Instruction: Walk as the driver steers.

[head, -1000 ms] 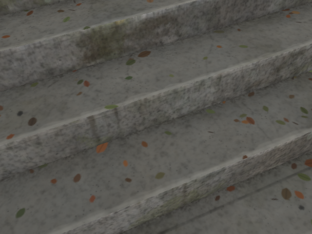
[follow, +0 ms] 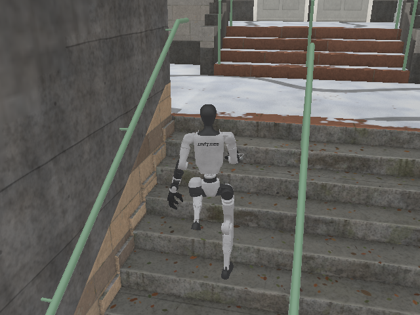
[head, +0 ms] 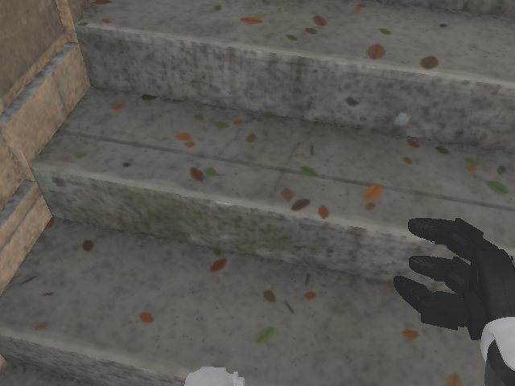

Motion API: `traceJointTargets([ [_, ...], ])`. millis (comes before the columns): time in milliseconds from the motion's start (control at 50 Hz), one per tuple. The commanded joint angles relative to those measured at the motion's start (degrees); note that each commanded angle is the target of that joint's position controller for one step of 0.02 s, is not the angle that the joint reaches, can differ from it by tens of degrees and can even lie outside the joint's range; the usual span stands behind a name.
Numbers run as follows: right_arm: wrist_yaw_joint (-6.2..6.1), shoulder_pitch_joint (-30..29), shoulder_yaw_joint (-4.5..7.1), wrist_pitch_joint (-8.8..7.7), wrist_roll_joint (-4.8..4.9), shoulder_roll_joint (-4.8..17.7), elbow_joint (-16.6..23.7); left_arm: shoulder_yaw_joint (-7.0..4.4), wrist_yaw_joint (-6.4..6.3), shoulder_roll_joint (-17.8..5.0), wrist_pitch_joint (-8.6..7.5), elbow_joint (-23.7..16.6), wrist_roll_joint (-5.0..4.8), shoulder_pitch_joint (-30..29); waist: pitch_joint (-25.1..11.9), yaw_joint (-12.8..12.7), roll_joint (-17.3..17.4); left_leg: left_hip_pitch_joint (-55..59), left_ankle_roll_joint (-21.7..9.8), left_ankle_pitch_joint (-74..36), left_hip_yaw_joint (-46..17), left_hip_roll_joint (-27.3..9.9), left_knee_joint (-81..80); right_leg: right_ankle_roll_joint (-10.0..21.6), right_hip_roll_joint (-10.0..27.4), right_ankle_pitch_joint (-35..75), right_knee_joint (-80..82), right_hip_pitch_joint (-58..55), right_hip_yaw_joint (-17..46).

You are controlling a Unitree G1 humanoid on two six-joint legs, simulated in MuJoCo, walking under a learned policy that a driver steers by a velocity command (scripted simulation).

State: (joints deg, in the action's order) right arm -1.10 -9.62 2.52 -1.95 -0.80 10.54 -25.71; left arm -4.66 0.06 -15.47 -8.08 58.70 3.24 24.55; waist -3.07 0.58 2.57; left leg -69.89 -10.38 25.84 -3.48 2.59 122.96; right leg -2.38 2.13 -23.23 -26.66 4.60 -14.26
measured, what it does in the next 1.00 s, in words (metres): climbs, turning right: left foot 0.16 m higher, then right foot 0.17 m higher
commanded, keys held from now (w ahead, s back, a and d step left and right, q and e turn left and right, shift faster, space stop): w+q+shift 0.08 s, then w+e+shift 0.40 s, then e+shift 0.52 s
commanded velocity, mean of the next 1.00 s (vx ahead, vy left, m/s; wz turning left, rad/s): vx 0.69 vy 0.00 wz -0.38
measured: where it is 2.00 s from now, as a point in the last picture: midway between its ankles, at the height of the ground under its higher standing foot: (285, 19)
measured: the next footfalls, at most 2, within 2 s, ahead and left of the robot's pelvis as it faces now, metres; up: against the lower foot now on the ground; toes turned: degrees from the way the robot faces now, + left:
left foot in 0.12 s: +0.27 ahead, +0.07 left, +0.16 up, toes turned +4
right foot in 0.50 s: +0.53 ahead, -0.01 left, +0.33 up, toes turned -1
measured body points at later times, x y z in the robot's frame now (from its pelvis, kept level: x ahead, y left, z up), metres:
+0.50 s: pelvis +0.45 +0.03 +0.25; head +0.46 +0.04 +0.70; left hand +0.69 +0.19 +0.19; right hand +0.44 -0.23 +0.12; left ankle +0.28 +0.07 -0.45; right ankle +0.49 -0.01 -0.39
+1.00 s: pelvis +0.76 +0.02 +0.51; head +0.76 +0.01 +0.96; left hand +1.06 +0.16 +0.44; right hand +0.70 -0.26 +0.39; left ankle +0.86 +0.12 -0.23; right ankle +0.75 -0.13 -0.08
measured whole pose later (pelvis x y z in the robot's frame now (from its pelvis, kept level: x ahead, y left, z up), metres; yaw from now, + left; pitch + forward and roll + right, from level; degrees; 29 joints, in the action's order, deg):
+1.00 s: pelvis +0.76 +0.02 +0.51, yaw -27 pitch +4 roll +1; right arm -1.5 17.3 4.0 -4.7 -1.0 14.7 -47.0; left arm -4.2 4.2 -17.1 -3.1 39.4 0.5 6.7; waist -4.0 2.4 0.5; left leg -20.6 0.1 10.5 6.9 -4.8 28.0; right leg -1.4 4.2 -16.8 -82.5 50.5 0.9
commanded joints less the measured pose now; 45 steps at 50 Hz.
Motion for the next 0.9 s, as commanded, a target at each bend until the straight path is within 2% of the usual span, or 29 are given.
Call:
traceJointTargets([
  [20, -1.2, -5.6, -3.66, 1.69, -0.18, -4.6, 8.4, 2.81, -0.12, 2.9, -2.25, -0.8, -2.01, -6.7, 16.1, 8.3, -2.2, 7.6, 0.3, 4.4, 7.5, -1.6, -22.7, 3.9, 7.8, 41.9, 26.2, 22.2, -2.7],
  [60, 1.74, 9.8, -2.07, 2.83, -1.02, 3.6, 0.1, 0.93, -3.11, -8.8, -2.26, -6.9, -7.8, -6.2, -6.3, 9.9, -0.5, 53.3, 2.7, -9.1, 18.5, 7.8, -38.8, 10.5, 6.1, 90.3, 22.4, 25.6, -3.8],
  [80, 0.58, 23.1, 0.18, 3.22, 0.66, 7.5, -0.9, -1.68, -3.01, -20.5, -3.71, -9.0, -6.84, -6.7, -14.9, 16.8, -8.3, 61.2, 3.8, -5.6, 16.9, 8.2, -44.1, 10.5, 9.6, 119.7, 6.9, 14.8, -1.8],
  [100, 0.07, 37.4, 1.05, 3.15, 0.75, 9.1, -4.1, -3.53, -1.05, -22.6, -3.99, -12.2, -7.17, -13.6, -24.3, 22.4, -13.3, 66.7, 3.0, -7.1, 12.4, 6.7, -50.6, 11.3, 14.3, 131.0, -10.0, 5.8, 3.0],
  [120, 1.37, 36.5, 3.15, 2.04, -0.31, 14.3, -4.5, -4.25, 0.78, -19.4, -3.98, -15.1, -7.55, -14.1, -26.1, 20.7, -8.7, 67.9, 0.5, -7.4, 3.8, 9.2, -70.8, 9.5, 10.0, 113.5, -32.2, 3.7, 6.2],
  [140, 1.94, 25.4, 4.25, 0.92, 0.99, 16.2, -7.0, -2.01, 3.66, -6.1, -3.31, -16.4, -2.47, -11.3, -17.8, 10.2, 7.9, 70.8, -5.5, -27.3, -15.2, -0.4, -81.9, 4.8, -1.5, 18.2, -62.0, 24.8, 9.8],
  [160, 0.99, 23.5, 4.19, 1.98, -0.94, 16.0, -6.6, -0.42, 4.57, -2.0, -3.28, -21.7, 0.17, -7.0, -27.5, 4.2, 10.2, 77.3, -9.5, -28.2, -40.7, -10.3, -94.4, 5.5, -6.4, 13.9, -87.8, 39.0, 20.5],
  [180, 0.91, 23.4, 5.0, 1.43, -1.72, 17.6, -8.9, 0.59, 2.94, 0.0, -2.8, -26.4, -0.02, -14.4, -24.9, 4.7, 3.2, 78.4, -7.2, -9.3, -45.0, -13.4, -100.7, 6.1, -6.0, 12.4, -100.6, 49.5, 21.7],
  [220, 1.34, 28.6, 2.62, -1.86, -1.15, 8.6, -18.5, 5.09, 0.99, 9.8, -1.71, -30.3, 1.61, -19.9, -3.7, 1.4, -5.5, 65.9, -2.1, -13.6, -29.1, -10.3, -98.4, 10.1, -4.4, 11.1, -106.7, 64.3, 24.1],
  [280, 1.27, 29.9, -0.31, -3.99, -2.23, 0.1, -25.5, 6.54, -0.41, 13.5, 1.51, -28.3, -1.66, -18.3, 4.5, -2.3, -3.4, 55.5, 2.8, -27.5, -10.0, -11.2, -102.4, 11.1, -7.5, 6.8, -114.0, 69.4, 22.9],
  [340, 2.18, 29.9, -1.89, -5.1, -0.52, -0.5, -30.4, 8.77, -2.38, 14.3, 2.67, -34.7, -3.19, -31.0, 12.7, -5.2, -4.1, 43.5, 9.2, -31.9, 5.5, -8.5, -114.5, 11.3, -6.1, -2.2, -88.6, 68.0, 17.6],
  [400, -1.51, 27.9, -1.27, -8.28, 5.37, 9.0, -27.4, 7.33, -1.9, 5.9, 4.6, -28.8, -4.07, -18.3, -4.2, -11.4, -3.5, 33.5, 5.4, -88.7, 15.3, -8.2, -119.8, 8.1, -9.2, 5.8, -65.0, 17.7, -0.4],
  [460, -1.85, 19.2, 3.72, -11.31, 5.78, 21.5, -20.2, 3.74, -2.45, -2.1, 6.33, -23.1, -3.33, -2.1, -18.4, -19.6, 2.8, 62.1, 5.6, -136.0, 11.4, -15.9, -90.0, 10.9, -9.3, 5.1, -44.9, 12.6, 2.7],
  [480, -0.96, 18.2, 4.26, -10.31, 4.22, 19.8, -17.6, 2.29, -1.95, -5.4, 5.55, -21.2, -4.91, 2.8, -20.0, -20.9, 4.1, 68.6, 6.3, -129.7, 10.4, -14.0, -67.6, 13.9, -8.6, 7.2, -23.9, 10.3, 10.1],
  [500, -0.62, 10.8, 4.0, -8.34, 1.93, 13.9, -13.2, 0.42, -1.1, -5.4, 4.54, -18.2, -5.63, 2.6, -12.4, -21.2, -4.3, 58.8, 8.2, -66.8, 10.0, -3.6, -38.8, 19.6, -5.2, 16.3, 4.8, 7.0, 23.9],
  [520, 0.22, 12.3, 1.11, -8.2, -3.87, 4.1, -5.1, -1.63, -0.93, -8.8, 4.77, -14.5, -4.63, -3.1, -0.7, -9.3, -21.5, 21.4, 12.4, -11.1, 3.0, 6.6, -8.0, 22.8, -1.5, 70.3, -8.8, -3.6, 37.5],
  [540, 0.6, 19.7, -0.32, -7.61, -3.21, -0.9, -1.9, -1.02, -0.92, -6.6, 5.23, -17.6, -3.73, -4.5, -9.4, -3.7, -8.1, 5.5, 9.9, -8.5, -2.4, 5.8, 8.1, 27.7, 4.3, 66.8, -5.7, -14.4, 49.8],
  [580, 0.64, 16.5, -3.5, -6.15, -4.49, -6.0, 0.2, 0.57, -0.3, -2.3, 5.28, -14.5, -2.07, -3.9, -0.4, 0.6, 1.7, -4.8, 6.8, -4.3, -1.3, 3.4, 15.0, 21.8, 3.8, 32.9, 0.5, -5.6, 47.0],
  [600, 0.0, 11.3, -4.51, -5.45, -5.62, -6.2, 2.4, 0.83, -0.45, -1.9, 4.67, -12.4, -2.14, -1.5, 5.7, 0.4, 4.0, -9.0, 6.2, -0.3, -0.2, 1.9, 13.9, 18.3, 1.9, 33.7, 1.4, -1.0, 40.5],
  [620, 3.97, 10.4, -5.28, -2.67, -4.52, 2.3, 4.6, 4.54, 3.44, 5.5, 5.48, -4.7, 1.96, 0.4, 1.9, 6.2, 9.8, -14.3, 2.3, 1.9, 0.7, 1.9, -8.9, 18.8, 4.6, 64.4, -4.5, 2.5, 34.9],
  [680, 3.2, 0.8, -7.35, -2.58, -3.11, 2.8, 14.5, 2.54, 0.93, -3.1, 4.49, -4.8, 2.32, 4.7, -5.9, 7.2, -8.7, 2.1, 3.3, 18.3, 4.0, 2.2, -25.8, 13.8, -7.5, 44.7, -1.2, 17.0, 27.8],
  [700, 3.66, -4.9, -7.57, -0.38, -1.7, 4.1, 19.8, -0.09, 3.65, -10.1, 5.37, -8.1, 3.26, -4.0, -9.9, 12.1, -3.4, 37.1, 3.2, 10.5, 11.0, 4.6, -50.3, 12.9, -11.8, 71.7, 10.4, 42.9, 32.8],
  [740, 4.82, 14.7, -6.0, 2.47, 3.66, 2.4, 5.1, -3.05, 7.78, -16.8, 0.49, -14.1, 2.03, -10.1, -8.3, 17.4, -1.5, 73.6, 10.9, -20.1, 12.3, 7.9, -56.6, 13.4, -4.9, 105.7, 8.5, 59.7, 37.0],
  [760, 4.75, 34.4, -3.78, 4.92, 0.66, 5.4, -2.2, -3.93, 9.03, -18.0, -0.78, -20.7, -0.47, -21.7, -10.5, 25.2, 1.4, 76.4, 7.8, -24.0, 2.7, 4.9, -72.3, 9.1, 0.4, 105.4, -3.3, 51.4, 40.3],
  [780, 3.23, 54.9, -1.49, 5.28, -2.18, 10.3, -13.0, -2.14, 9.55, -6.8, -1.24, -20.7, -0.37, -16.3, -22.8, 22.7, 16.7, 92.6, -0.4, -54.5, -11.0, -8.0, -77.2, 2.3, -5.8, 58.9, -30.6, 47.7, 33.5],
  [800, 4.62, 45.2, -1.96, 4.93, -3.42, 10.3, -6.9, -2.34, 8.67, -6.3, -0.59, -15.9, -0.98, 0.5, -36.7, 14.7, 24.9, 82.4, -19.9, -39.0, -57.0, -31.3, -89.0, -1.4, -13.5, -1.0, -68.6, 44.1, 35.4],
  [820, 2.62, 43.2, -0.42, 4.23, -1.35, 14.6, -7.8, -3.08, 8.07, -8.1, 2.95, -15.0, -1.56, -4.6, -16.4, 13.5, 11.1, 67.1, -18.8, -34.2, -58.7, -27.2, -96.6, 0.3, -11.9, 9.5, -80.8, 48.1, 28.9],
  [840, 3.49, 28.5, -0.7, 1.85, 1.18, 11.4, -9.4, -2.06, 6.55, -5.7, 3.47, -15.6, -2.98, -5.6, -5.7, 5.3, 11.1, 55.4, -12.3, -27.0, -38.7, -24.3, -96.5, 3.6, -8.6, 9.6, -89.6, 55.8, 26.8],
  [900, 1.27, 11.1, -3.82, -3.96, 2.51, -6.6, -13.8, 1.84, 1.1, 3.3, 5.14, -16.7, 0.93, -4.3, -8.2, -6.5, -5.0, 47.2, -0.1, -31.2, -7.1, -17.5, -99.6, 6.0, 2.1, 3.3, -68.6, 47.6, 22.9],
])
Over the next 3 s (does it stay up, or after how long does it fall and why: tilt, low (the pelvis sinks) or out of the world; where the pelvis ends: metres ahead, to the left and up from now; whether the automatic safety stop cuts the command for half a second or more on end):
stays up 1.71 -0.35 0.84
